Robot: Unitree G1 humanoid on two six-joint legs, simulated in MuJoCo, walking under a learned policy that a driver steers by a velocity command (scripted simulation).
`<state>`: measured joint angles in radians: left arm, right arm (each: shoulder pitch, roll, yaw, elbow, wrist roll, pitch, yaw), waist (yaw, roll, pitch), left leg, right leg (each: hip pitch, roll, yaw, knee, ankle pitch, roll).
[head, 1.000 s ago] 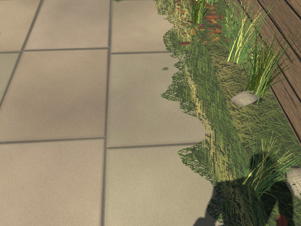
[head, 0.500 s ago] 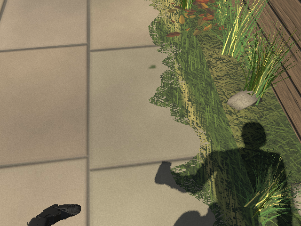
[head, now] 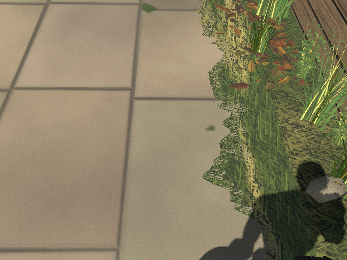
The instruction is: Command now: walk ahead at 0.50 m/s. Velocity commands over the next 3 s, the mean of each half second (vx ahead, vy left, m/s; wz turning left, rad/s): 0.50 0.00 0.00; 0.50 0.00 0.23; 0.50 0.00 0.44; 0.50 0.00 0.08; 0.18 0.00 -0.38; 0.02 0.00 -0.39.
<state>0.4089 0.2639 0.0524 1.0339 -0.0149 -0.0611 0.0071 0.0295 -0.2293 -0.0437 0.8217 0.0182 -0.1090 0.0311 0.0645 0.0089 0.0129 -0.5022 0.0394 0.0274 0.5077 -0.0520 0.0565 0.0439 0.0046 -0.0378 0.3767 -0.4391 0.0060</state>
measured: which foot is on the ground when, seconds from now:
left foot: down 0.00-0.56, up 0.58-1.00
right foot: down 0.00-0.02, up 0.04-0.54, down 0.56-1.00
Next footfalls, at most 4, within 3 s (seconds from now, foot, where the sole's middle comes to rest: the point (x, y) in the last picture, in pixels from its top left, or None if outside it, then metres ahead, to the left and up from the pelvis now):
0.56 right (221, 259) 0.48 -0.13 -0.76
1.12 left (160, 185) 0.77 0.12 -0.76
1.64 right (186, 124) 1.12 0.02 -0.76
2.14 left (126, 94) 1.30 0.35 -0.76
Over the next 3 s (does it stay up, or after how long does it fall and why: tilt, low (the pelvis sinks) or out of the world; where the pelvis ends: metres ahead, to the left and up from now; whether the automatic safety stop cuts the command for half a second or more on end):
stays up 1.26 0.18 0.01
